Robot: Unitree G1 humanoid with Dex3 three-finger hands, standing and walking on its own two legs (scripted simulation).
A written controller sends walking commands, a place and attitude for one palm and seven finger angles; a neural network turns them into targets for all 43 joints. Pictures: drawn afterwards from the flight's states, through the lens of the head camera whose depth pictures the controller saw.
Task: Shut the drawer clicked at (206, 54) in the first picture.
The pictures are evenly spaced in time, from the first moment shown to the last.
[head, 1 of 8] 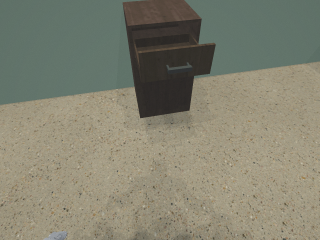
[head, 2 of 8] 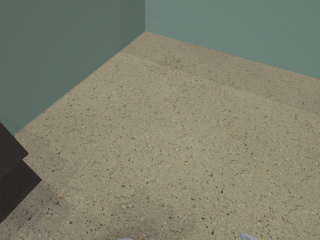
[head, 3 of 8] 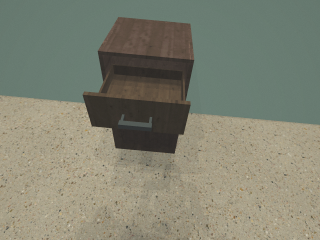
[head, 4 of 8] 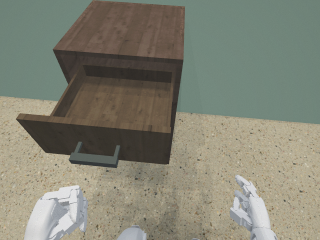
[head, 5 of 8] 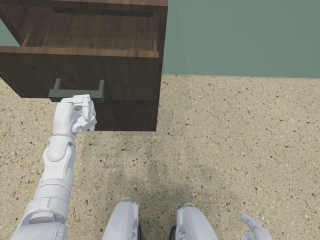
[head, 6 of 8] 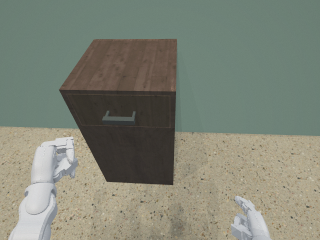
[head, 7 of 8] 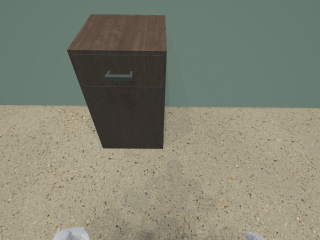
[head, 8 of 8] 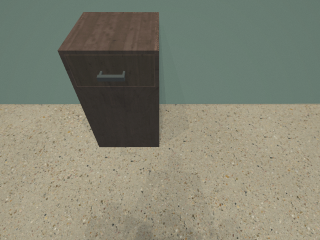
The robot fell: no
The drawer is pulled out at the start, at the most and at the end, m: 0.29 0.29 0.00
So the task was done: yes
